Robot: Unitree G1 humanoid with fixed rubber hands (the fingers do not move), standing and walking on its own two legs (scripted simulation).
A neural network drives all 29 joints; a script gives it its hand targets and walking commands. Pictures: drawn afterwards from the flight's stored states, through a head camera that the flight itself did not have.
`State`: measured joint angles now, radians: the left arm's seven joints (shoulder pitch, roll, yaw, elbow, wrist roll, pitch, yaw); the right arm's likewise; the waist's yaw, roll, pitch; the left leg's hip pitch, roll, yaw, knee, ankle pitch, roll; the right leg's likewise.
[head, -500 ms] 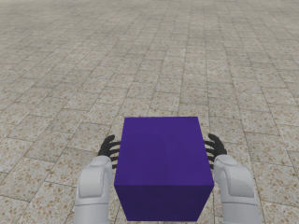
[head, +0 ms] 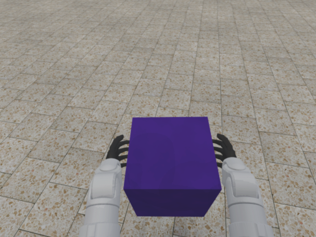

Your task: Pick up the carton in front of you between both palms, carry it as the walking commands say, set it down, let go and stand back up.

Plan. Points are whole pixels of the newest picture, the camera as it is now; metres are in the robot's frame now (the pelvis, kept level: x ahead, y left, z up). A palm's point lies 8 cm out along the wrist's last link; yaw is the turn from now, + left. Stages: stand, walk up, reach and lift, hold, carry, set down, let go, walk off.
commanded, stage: carry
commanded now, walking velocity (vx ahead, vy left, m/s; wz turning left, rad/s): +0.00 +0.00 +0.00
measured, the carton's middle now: (170, 169) +0.31 +0.00 -0.03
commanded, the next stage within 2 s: hold in 0.28 s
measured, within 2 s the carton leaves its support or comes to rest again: neither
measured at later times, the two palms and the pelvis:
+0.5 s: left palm (104, 174) +0.26 +0.17 +0.04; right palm (222, 164) +0.28 -0.13 +0.05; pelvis -0.01 +0.00 +0.01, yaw +4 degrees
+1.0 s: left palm (111, 175) +0.25 +0.14 +0.06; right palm (232, 166) +0.27 -0.15 +0.05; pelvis -0.03 -0.03 +0.00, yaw +5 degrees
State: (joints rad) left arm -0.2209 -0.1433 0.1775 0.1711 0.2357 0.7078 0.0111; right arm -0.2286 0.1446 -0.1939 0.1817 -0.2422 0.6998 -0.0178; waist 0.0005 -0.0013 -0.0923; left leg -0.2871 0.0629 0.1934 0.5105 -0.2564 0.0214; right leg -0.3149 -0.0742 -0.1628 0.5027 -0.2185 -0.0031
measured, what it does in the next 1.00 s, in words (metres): stands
